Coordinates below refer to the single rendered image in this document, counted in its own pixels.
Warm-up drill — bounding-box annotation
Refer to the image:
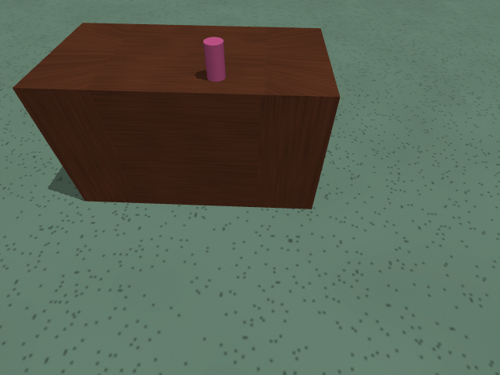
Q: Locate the can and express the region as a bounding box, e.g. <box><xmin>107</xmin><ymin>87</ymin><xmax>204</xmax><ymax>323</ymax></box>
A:
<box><xmin>203</xmin><ymin>37</ymin><xmax>226</xmax><ymax>82</ymax></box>

